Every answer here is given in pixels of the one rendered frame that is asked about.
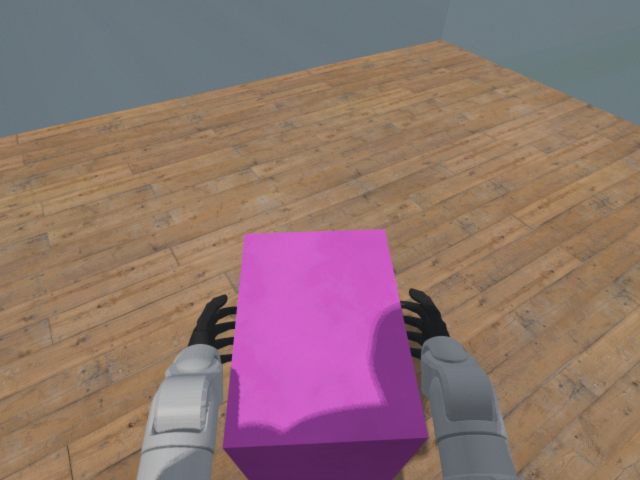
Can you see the right robot hand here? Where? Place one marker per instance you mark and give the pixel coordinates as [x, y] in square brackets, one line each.
[431, 323]

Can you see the robot left forearm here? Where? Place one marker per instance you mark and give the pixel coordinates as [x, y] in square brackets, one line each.
[180, 435]

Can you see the carton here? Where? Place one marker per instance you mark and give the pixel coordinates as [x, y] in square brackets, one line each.
[322, 383]

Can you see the robot right forearm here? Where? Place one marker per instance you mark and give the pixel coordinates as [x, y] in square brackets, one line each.
[467, 419]

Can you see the left robot hand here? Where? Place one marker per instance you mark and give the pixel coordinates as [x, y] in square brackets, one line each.
[206, 330]

